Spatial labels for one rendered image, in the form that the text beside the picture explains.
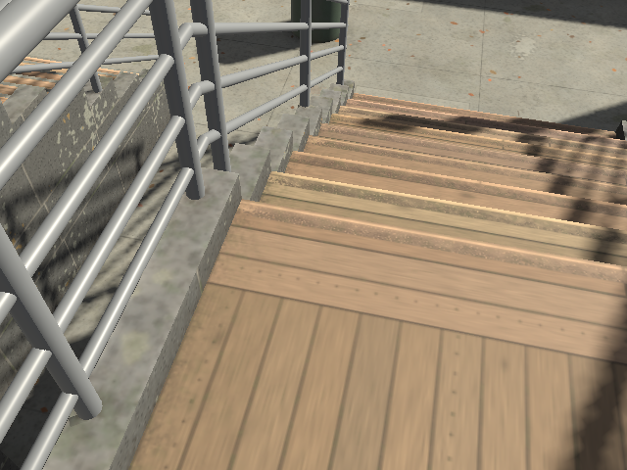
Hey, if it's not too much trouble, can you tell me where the stairs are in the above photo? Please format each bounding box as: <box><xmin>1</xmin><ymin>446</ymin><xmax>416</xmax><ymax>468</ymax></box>
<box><xmin>260</xmin><ymin>93</ymin><xmax>627</xmax><ymax>266</ymax></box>
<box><xmin>0</xmin><ymin>57</ymin><xmax>139</xmax><ymax>104</ymax></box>

